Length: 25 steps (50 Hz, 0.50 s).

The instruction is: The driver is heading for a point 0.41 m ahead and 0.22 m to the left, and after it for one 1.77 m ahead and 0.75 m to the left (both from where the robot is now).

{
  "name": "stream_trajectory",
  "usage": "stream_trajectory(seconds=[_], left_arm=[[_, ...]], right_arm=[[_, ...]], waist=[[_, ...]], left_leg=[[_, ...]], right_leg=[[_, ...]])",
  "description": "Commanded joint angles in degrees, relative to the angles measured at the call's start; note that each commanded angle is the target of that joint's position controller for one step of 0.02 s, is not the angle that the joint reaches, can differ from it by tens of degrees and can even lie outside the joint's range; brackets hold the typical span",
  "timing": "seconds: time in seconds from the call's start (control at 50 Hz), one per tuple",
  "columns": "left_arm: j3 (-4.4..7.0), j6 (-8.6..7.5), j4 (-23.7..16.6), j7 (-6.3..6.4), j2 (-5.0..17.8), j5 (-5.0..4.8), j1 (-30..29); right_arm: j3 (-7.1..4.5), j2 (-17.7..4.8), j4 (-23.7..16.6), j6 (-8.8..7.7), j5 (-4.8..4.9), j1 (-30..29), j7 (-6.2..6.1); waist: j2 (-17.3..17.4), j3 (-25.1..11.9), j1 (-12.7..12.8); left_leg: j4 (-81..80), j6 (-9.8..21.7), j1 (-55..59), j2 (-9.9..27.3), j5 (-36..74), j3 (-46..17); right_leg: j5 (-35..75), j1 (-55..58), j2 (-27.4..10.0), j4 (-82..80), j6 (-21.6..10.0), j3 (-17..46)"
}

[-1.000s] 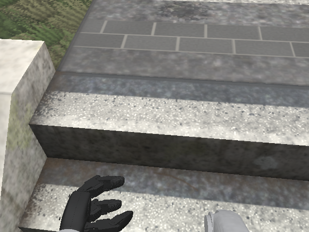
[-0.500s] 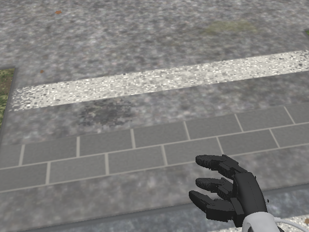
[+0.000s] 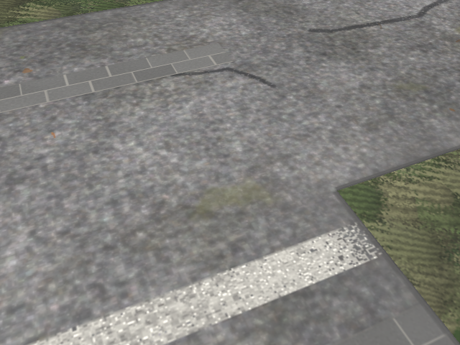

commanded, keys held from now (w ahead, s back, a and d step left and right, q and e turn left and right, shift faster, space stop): w+q+shift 0.78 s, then w+shift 0.16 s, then w+e+shift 0.06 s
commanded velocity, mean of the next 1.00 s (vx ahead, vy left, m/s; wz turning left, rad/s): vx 1.00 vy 0.00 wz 0.77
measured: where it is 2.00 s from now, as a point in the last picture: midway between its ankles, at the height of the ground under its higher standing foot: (34, 109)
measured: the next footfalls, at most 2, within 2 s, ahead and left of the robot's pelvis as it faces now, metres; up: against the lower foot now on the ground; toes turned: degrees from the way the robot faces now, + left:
left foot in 0.26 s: +0.43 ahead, +0.10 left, +0.00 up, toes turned +14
right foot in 0.66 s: +0.90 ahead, +0.07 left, +0.00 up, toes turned +36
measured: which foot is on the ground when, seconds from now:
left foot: up 0.00-0.24, down 0.26-0.66, up 0.68-1.00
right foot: down 0.00-0.26, up 0.28-0.64, down 0.66-1.00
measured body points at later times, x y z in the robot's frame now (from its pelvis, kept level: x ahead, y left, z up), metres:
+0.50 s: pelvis +0.47 +0.09 +0.02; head +0.49 +0.08 +0.47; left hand +0.64 +0.36 -0.01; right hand +0.54 -0.19 -0.11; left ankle +0.39 +0.09 -0.71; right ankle +0.64 -0.05 -0.62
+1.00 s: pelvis +0.90 +0.26 +0.02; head +0.91 +0.28 +0.47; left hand +0.63 +0.39 -0.10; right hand +1.25 +0.33 +0.00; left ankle +0.94 +0.47 -0.65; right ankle +0.87 +0.05 -0.71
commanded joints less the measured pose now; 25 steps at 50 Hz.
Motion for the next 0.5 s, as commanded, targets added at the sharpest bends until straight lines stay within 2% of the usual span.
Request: stream_trajectory(seconds=[0.02,0.04,0.06,0.1,0.12,0.14,0.16,0.18,0.2,0.22,0.24,0.26,0.28,0.3,0.32,0.34,0.36,0.38,0.4,0.42,0.44,0.46,0.5], left_arm=[[-0.26,-4.20,-4.42,-0.02,1.58,-0.51,-8.76],[-0.07,-4.80,-4.03,0.44,3.33,-0.77,-8.01],[-0.04,-5.20,-3.49,0.63,4.15,-1.52,-6.78],[-0.06,-6.28,-3.79,0.99,6.25,-2.53,-4.96],[0.32,-6.41,-3.72,1.02,8.22,-2.54,-3.49],[0.59,-6.24,-4.01,1.44,9.64,-2.22,-2.09],[0.80,-5.62,-4.19,1.95,10.44,-1.42,-0.56],[0.96,-4.83,-4.30,2.73,11.06,-0.63,1.36],[1.31,-3.72,-4.50,3.45,11.58,0.15,2.62],[1.97,-2.24,-5.38,4.10,13.03,1.10,2.11],[2.77,-0.81,-7.24,4.49,15.04,1.88,-0.07],[3.46,-0.06,-9.25,4.64,16.72,1.64,-3.83],[0.77,-1.52,-12.66,3.31,5.80,2.67,-7.15],[-0.43,-2.35,-19.05,2.40,4.54,-0.33,-1.64],[-0.79,-3.67,-19.39,2.11,8.24,0.15,-5.82],[-1.07,-4.57,-20.16,1.81,9.31,0.38,-10.03],[-1.72,-4.37,-21.60,1.77,8.15,1.05,-12.01],[-2.15,-3.10,-21.93,1.76,7.62,2.08,-11.54],[-2.64,-1.37,-21.91,1.72,7.31,2.62,-10.69],[-3.00,-0.01,-22.42,1.59,7.24,3.00,-11.17],[-3.39,0.82,-24.10,1.35,6.92,2.86,-14.07],[-3.87,0.96,-26.00,1.09,7.00,2.31,-17.87],[-4.77,0.81,-27.55,0.28,5.78,1.15,-22.65]], right_arm=[[0.74,-2.76,-5.60,2.95,-0.17,-3.86,-0.04],[0.45,-4.06,-6.17,3.15,-0.60,-6.08,0.29],[0.42,-4.63,-5.11,3.30,-0.61,-6.12,0.75],[0.83,-3.88,-4.26,2.55,-0.15,-6.22,2.07],[0.76,-3.82,-3.82,2.35,0.17,-7.11,2.35],[0.20,-5.23,-3.43,2.52,0.32,-7.86,2.20],[-0.22,-6.69,-3.07,2.68,0.25,-7.94,2.03],[-0.52,-7.76,-3.30,2.61,0.20,-7.59,1.94],[-1.03,-9.35,-2.61,2.84,-0.01,-5.06,1.82],[-1.80,-11.07,-0.95,3.14,-0.15,1.43,1.71],[-3.26,-13.95,2.04,3.24,-0.05,12.01,1.56],[-4.96,-16.09,4.12,3.17,-0.58,20.23,0.84],[-5.37,-17.66,4.99,3.68,0.62,15.20,0.53],[-6.24,-23.52,2.20,3.83,-0.69,10.25,0.25],[-5.91,-19.94,0.08,3.74,-0.82,9.95,-0.66],[-4.64,-16.03,1.87,3.33,-0.79,10.23,-1.47],[-3.87,-14.24,2.95,2.57,-0.66,10.32,-1.56],[-3.56,-14.10,2.99,1.71,-0.49,9.66,-1.88],[-3.06,-13.65,3.35,1.23,-0.42,9.19,-2.01],[-2.74,-14.10,3.63,0.69,-0.30,9.29,-1.86],[-2.81,-15.22,3.69,0.30,-0.22,9.18,-1.65],[-2.80,-15.69,3.54,0.10,-0.25,8.60,-1.67],[-2.76,-15.26,3.55,0.09,0.26,7.38,-1.58]], waist=[[2.10,11.54,-2.29],[-0.32,12.52,-1.76],[-0.28,10.49,-1.02],[-2.50,6.63,-0.44],[-2.84,5.83,0.44],[-3.48,4.85,0.67],[-5.17,3.99,0.63],[-7.87,2.97,0.09],[-9.66,1.44,-1.56],[-10.73,-1.02,-4.91],[-10.71,-4.73,-9.60],[-6.64,-5.61,-15.37],[10.04,-1.67,-7.18],[16.76,-14.04,-1.04],[3.32,-13.08,-4.41],[-4.47,-4.16,-2.69],[-7.90,-0.31,0.19],[-8.56,2.52,2.16],[-8.58,4.80,3.80],[-8.05,6.57,4.53],[-7.06,8.57,4.51],[-5.85,9.95,3.73],[-2.14,9.82,2.25]], left_leg=[[-25.05,-1.37,-1.27,3.58,0.60,1.55],[-34.13,-2.49,1.10,3.34,4.71,5.52],[-39.71,-2.73,4.66,2.78,9.93,10.01],[-51.21,-1.50,15.30,3.84,21.36,13.03],[-55.60,-0.92,17.42,3.24,23.33,14.29],[-58.74,-0.62,17.43,1.62,21.78,16.43],[-61.02,-0.07,16.26,-0.32,19.40,18.71],[-62.88,0.90,16.74,-1.40,17.79,20.01],[-64.07,1.65,19.14,-3.42,14.43,21.67],[-64.94,2.78,24.45,-5.34,9.38,21.48],[-68.24,4.90,34.61,-6.29,4.84,18.45],[-74.27,8.14,46.75,-4.20,1.05,11.28],[-64.54,8.96,57.94,2.93,13.30,1.24],[-76.46,23.97,71.93,12.82,0.85,-30.57],[-86.93,22.67,69.54,15.28,-7.52,-38.73],[-90.02,19.06,58.85,14.47,-8.80,-35.57],[-90.20,16.12,49.18,11.98,-5.18,-30.54],[-90.25,14.76,42.15,9.83,-2.43,-26.45],[-90.73,13.97,35.33,7.58,-2.01,-22.86],[-91.61,13.73,30.86,6.20,-2.52,-21.07],[-93.28,13.26,26.85,5.18,-0.91,-19.46],[-95.23,12.57,23.43,3.82,2.19,-17.25],[-95.04,9.07,17.96,-0.54,9.19,-11.65]], right_leg=[[18.84,-8.42,-11.04,-32.92,0.11,7.39],[24.32,-7.38,-9.21,-36.65,-0.11,3.49],[26.31,-4.99,-7.28,-39.41,0.16,-0.46],[34.11,0.31,-8.18,-42.65,1.26,-4.47],[39.08,5.14,-9.26,-43.79,1.13,-5.49],[49.51,12.62,-10.43,-42.29,1.31,-6.29],[64.11,20.36,-11.63,-38.23,2.29,-7.35],[76.02,25.80,-13.77,-33.49,3.42,-7.65],[85.92,29.46,-14.99,-26.61,4.07,-8.07],[93.30,30.65,-16.35,-15.42,4.38,-7.87],[94.41,28.05,-16.85,-0.64,3.90,-7.00],[78.98,16.76,-12.69,24.03,2.86,-7.61],[6.24,-9.46,-1.66,44.51,2.43,-3.81],[-2.75,-29.62,1.20,60.72,6.03,6.90],[3.65,-34.09,-2.51,58.49,5.28,11.13],[6.77,-33.67,-5.51,50.98,4.64,11.64],[6.86,-30.04,-7.51,44.67,4.73,11.28],[5.31,-27.38,-8.56,42.23,5.36,11.05],[3.77,-25.86,-9.64,40.06,6.01,10.12],[1.47,-25.76,-10.75,36.37,6.52,9.62],[1.47,-25.36,-11.76,30.26,6.98,8.62],[5.79,-23.34,-12.23,23.33,7.39,7.38],[19.59,-12.49,-11.37,9.20,7.48,5.94]])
